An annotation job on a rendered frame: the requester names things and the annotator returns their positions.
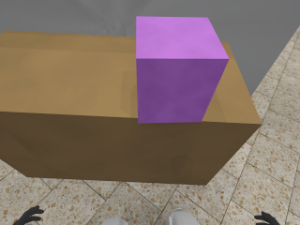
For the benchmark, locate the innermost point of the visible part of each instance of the right robot hand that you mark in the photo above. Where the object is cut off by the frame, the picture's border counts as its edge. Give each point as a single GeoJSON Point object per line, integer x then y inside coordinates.
{"type": "Point", "coordinates": [267, 218]}

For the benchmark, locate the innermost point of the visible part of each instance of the right robot shin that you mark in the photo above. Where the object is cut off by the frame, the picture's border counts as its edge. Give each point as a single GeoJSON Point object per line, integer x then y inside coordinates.
{"type": "Point", "coordinates": [178, 210]}

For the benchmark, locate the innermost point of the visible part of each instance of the left robot hand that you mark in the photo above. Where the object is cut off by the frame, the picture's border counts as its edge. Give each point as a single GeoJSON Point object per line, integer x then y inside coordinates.
{"type": "Point", "coordinates": [25, 218]}

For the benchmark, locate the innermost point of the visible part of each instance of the carton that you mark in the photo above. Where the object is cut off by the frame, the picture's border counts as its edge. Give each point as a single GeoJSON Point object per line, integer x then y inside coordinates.
{"type": "Point", "coordinates": [179, 63]}

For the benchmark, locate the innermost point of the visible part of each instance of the pedestal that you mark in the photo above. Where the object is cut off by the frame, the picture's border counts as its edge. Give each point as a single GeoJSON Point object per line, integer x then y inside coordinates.
{"type": "Point", "coordinates": [69, 110]}

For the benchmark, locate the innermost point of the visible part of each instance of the robot right thigh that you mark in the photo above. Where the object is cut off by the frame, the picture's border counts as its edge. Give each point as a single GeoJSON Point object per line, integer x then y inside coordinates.
{"type": "Point", "coordinates": [182, 218]}

